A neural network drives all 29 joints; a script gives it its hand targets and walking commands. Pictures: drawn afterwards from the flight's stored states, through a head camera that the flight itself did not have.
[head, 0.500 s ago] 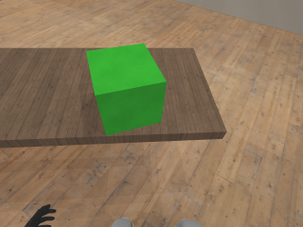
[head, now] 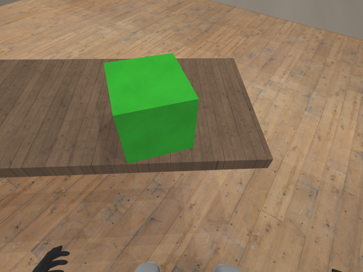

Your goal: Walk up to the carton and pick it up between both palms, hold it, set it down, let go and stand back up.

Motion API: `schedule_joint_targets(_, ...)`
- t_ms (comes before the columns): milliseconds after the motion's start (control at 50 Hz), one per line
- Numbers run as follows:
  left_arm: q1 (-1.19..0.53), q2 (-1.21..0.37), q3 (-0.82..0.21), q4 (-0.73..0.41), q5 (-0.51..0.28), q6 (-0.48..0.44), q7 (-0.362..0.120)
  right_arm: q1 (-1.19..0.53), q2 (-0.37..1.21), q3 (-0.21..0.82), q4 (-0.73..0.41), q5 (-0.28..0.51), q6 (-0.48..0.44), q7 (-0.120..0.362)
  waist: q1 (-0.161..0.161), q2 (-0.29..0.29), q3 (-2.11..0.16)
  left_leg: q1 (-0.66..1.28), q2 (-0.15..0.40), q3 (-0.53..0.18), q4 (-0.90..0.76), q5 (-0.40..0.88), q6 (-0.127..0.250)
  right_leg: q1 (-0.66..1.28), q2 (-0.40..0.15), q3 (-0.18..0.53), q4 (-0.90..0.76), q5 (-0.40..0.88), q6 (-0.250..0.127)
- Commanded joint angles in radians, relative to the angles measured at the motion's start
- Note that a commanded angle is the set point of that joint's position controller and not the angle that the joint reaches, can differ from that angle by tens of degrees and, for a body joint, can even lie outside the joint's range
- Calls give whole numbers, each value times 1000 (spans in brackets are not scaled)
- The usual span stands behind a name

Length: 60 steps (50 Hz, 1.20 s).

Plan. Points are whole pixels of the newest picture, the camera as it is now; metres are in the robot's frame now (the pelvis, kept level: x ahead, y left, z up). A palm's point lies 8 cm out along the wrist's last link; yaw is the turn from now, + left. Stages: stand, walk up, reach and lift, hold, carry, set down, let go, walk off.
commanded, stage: walk up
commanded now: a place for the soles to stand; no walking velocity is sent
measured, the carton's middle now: (150, 107) +0.53 +0.11 +0.05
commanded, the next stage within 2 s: none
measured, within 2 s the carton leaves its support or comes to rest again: neither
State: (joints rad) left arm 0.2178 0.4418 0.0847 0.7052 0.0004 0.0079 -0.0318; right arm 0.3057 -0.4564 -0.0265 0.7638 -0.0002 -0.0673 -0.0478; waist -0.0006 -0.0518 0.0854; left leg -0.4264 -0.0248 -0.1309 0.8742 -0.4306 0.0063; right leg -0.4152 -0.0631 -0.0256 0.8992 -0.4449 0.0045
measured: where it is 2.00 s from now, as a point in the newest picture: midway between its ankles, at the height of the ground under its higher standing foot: outside the picture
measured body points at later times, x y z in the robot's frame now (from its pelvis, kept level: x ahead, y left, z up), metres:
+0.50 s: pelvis +0.00 -0.01 +0.00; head +0.02 +0.01 +0.45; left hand +0.12 +0.32 -0.09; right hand +0.09 -0.34 -0.08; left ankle +0.04 +0.16 -0.69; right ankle +0.02 -0.13 -0.70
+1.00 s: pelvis +0.00 +0.00 +0.00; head +0.02 +0.01 +0.45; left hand +0.12 +0.33 -0.09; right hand +0.09 -0.34 -0.08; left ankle +0.04 +0.16 -0.69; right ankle +0.02 -0.13 -0.69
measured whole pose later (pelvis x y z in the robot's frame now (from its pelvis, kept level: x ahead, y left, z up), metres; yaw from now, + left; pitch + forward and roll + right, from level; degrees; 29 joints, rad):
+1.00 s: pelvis +0.00 +0.00 +0.00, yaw +1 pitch -2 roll +0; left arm 0.25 0.45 0.08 0.72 0.00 -0.04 -0.02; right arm 0.30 -0.46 -0.03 0.77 0.00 -0.03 0.00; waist 0.00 -0.04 0.06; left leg -0.44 -0.02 -0.14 0.88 -0.45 0.00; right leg -0.41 -0.05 -0.02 0.89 -0.49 0.00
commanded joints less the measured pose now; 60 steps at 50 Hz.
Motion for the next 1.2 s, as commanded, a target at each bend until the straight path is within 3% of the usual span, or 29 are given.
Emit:
schedule_joint_targets(0,-121,163,46,-58,2,-4,20,95,-324,-91,-4,-32,-50,-10,-11,258,-102,97,242,-574,-408,199,203,-144,59,47,74,-148,-40)
schedule_joint_targets(40,-91,189,52,-37,4,-3,20,-3,-323,-86,-14,-37,-42,-13,20,210,-51,44,240,-540,-373,137,245,-97,29,83,23,-240,-48)
schedule_joint_targets(80,-20,173,55,8,6,-24,16,-79,-260,-65,-29,-30,-26,-12,60,188,-64,-70,144,-326,-275,276,159,101,29,44,-181,-9,-62)
schedule_joint_targets(120,51,249,74,24,14,-39,22,-93,-182,-45,-41,-16,-22,-10,94,-3,-119,-222,7,-47,-7,303,43,271,-138,270,-352,36,-145)
schedule_joint_targets(160,-22,284,76,1,15,-41,20,-24,-205,-61,-22,-13,-13,-13,43,-76,-89,-178,-6,104,147,-111,19,163,-330,420,-451,33,-262)
schedule_joint_targets(200,-92,270,66,-15,19,-35,17,48,-209,-67,1,-10,-23,-4,-8,-78,-67,-66,14,120,22,-114,36,74,-282,320,-378,87,-243)
schedule_joint_targets(240,-128,217,53,-29,14,-23,16,120,-210,-76,34,-16,-40,-2,-44,6,-79,83,2,60,-184,153,61,-14,-142,142,-199,160,-137)
schedule_joint_targets(280,-117,157,45,-46,4,-9,18,89,-303,-88,6,-32,-49,-8,-14,267,-100,114,208,-487,-387,192,177,-141,46,31,75,-50,-42)
schedule_joint_targets(300,-116,185,50,-45,3,-3,22,62,-329,-88,-4,-37,-46,-7,-9,238,-92,76,265,-594,-411,126,245,-132,49,77,77,-248,-41)
schedule_joint_targets(360,-38,176,55,3,3,-19,16,-78,-283,-71,-27,-35,-28,-13,51,197,-57,-45,174,-388,-310,206,188,43,31,42,-149,-67,-55)
schedule_joint_targets(400,44,226,71,25,12,-36,19,-103,-194,-45,-41,-22,-21,-7,92,70,-102,-220,55,-128,-113,274,67,262,-85,205,-310,17,-112)
schedule_joint_targets(440,7,280,77,12,18,-43,21,-41,-185,-55,-29,-15,-12,-13,58,-90,-93,-219,-18,89,136,-51,16,202,-312,443,-472,-7,-242)
schedule_joint_targets(500,-108,263,62,-19,18,-35,17,67,-204,-68,11,-11,-27,-1,-23,-68,-66,-23,16,125,-35,-60,41,44,-250,277,-345,95,-219)
schedule_joint_targets(540,-127,195,48,-34,10,-23,15,120,-220,-77,31,-20,-45,-5,-41,79,-87,96,49,-36,-228,221,70,-40,-94,94,-114,195,-111)
schedule_joint_targets(560,-118,165,46,-43,3,-17,17,97,-269,-85,17,-29,-51,-9,-17,214,-106,112,162,-330,-339,261,130,-88,5,19,61,125,-50)
schedule_joint_targets(600,-101,196,55,-37,3,-4,22,31,-333,-88,-7,-39,-44,-8,3,222,-89,62,262,-584,-394,127,251,-100,43,86,62,-246,-42)
schedule_joint_targets(660,-9,186,58,17,7,-28,16,-86,-250,-62,-28,-30,-23,-10,62,178,-82,-96,137,-299,-267,267,144,141,16,65,-195,9,-66)
schedule_joint_targets(700,50,255,75,27,18,-43,21,-85,-167,-43,-36,-16,-19,-9,87,-41,-118,-225,-10,0,39,267,32,263,-171,315,-389,30,-160)
schedule_joint_targets(740,-34,279,75,5,16,-44,18,-13,-206,-62,-15,-12,-14,-11,31,-71,-96,-166,7,101,139,-144,16,166,-334,427,-437,91,-270)
schedule_joint_targets(800,-118,233,54,-18,13,-31,17,89,-193,-68,24,-13,-35,-1,-40,-37,-88,63,5,106,-133,80,52,22,-183,187,-257,208,-170)
schedule_joint_targets(860,-103,166,45,-41,1,-9,21,72,-320,-87,-3,-35,-48,-7,-5,246,-124,99,237,-529,-377,227,212,-120,55,42,57,-114,-41)
schedule_joint_targets(880,-98,189,52,-34,3,-4,23,35,-329,-86,-6,-37,-45,-8,3,226,-100,70,265,-565,-377,191,254,-94,47,75,60,-246,-42)
schedule_joint_targets(900,60,261,61,-2,-29,-59,43,29,-340,-114,-76,-75,8,51,1,400,-75,35,164,-389,-389,-65,249,-42,77,-33,-132,-299,-77)
schedule_joint_targets(920,192,281,80,56,-11,-86,50,-68,-277,-105,-111,-75,39,74,59,332,-37,-189,87,-306,-282,-221,200,169,59,24,-264,-254,-83)
schedule_joint_targets(960,408,460,138,102,14,-122,72,-111,-113,-61,-165,-80,55,81,154,-140,-76,-640,-90,8,299,-192,46,538,-409,714,-632,-430,-195)
schedule_joint_targets(980,334,444,132,81,0,-122,83,-134,-193,-76,-138,-79,60,76,137,35,-46,-626,-5,-83,356,-123,24,474,-479,747,-634,-336,-219)
schedule_joint_targets(1020,233,396,115,52,-1,-128,99,-90,-230,-91,-111,-67,55,98,63,115,6,-540,53,-76,315,-29,8,380,-397,550,-556,-109,-218)
schedule_joint_targets(1080,166,359,104,9,5,-137,91,-5,-212,-100,-87,-63,53,129,14,-62,-6,-399,86,14,252,27,-5,294,-318,330,-489,83,-230)
schedule_joint_targets(1180,109,356,83,-33,11,-122,74,-32,-198,-98,-76,-30,42,132,-1,-144,-57,-102,86,150,-13,77,2,97,-262,130,-388,253,-214)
